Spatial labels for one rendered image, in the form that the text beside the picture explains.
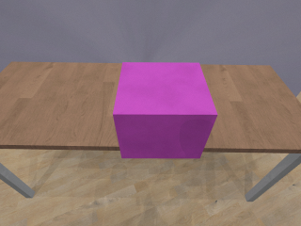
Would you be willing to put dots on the table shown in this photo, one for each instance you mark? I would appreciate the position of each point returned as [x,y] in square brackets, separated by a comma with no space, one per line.
[70,105]

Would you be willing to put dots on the carton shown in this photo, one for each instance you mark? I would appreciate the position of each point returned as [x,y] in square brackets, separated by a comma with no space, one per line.
[163,110]

